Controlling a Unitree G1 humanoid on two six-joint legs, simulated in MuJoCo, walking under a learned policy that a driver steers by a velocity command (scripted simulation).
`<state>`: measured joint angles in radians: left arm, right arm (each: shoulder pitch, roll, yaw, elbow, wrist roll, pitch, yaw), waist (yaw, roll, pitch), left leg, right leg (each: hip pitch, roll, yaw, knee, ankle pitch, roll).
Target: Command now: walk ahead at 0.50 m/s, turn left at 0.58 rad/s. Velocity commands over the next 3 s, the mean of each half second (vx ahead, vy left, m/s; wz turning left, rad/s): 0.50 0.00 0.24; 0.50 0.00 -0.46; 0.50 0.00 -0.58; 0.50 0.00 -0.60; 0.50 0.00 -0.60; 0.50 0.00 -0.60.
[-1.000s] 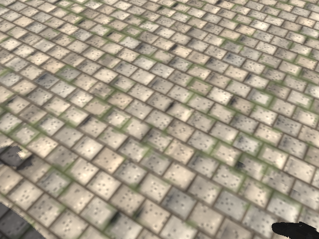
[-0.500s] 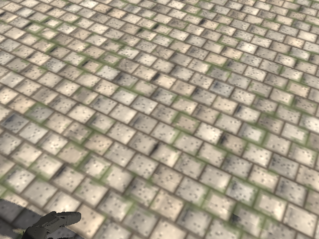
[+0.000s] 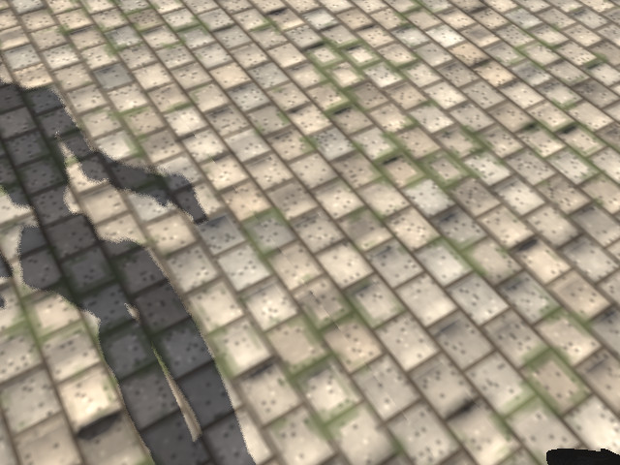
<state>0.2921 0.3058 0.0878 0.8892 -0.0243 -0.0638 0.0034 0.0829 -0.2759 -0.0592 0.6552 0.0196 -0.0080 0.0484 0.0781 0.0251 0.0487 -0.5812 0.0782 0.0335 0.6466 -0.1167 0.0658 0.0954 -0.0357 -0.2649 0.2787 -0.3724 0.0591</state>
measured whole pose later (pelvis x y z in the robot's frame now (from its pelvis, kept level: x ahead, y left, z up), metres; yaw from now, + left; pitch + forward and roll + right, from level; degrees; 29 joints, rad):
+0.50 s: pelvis +0.28 +0.04 +0.01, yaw +5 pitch +1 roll +1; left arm 0.09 0.27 0.04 0.78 -0.02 -0.08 -0.05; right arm 0.32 -0.28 -0.06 0.78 0.00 -0.07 0.00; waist -0.06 -0.05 0.02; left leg 0.08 -0.09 0.01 0.21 -0.31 0.08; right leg -0.62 -0.06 0.00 0.56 0.10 -0.02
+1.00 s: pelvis +0.59 +0.04 +0.01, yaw -12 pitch +2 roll -1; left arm 0.34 0.30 0.07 0.75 -0.03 -0.03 0.01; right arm 0.07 -0.29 -0.03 0.66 0.00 -0.11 0.01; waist 0.08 0.03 0.02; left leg -0.55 0.03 -0.11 0.51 0.00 -0.06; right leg -0.12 0.11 0.19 0.43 -0.34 -0.05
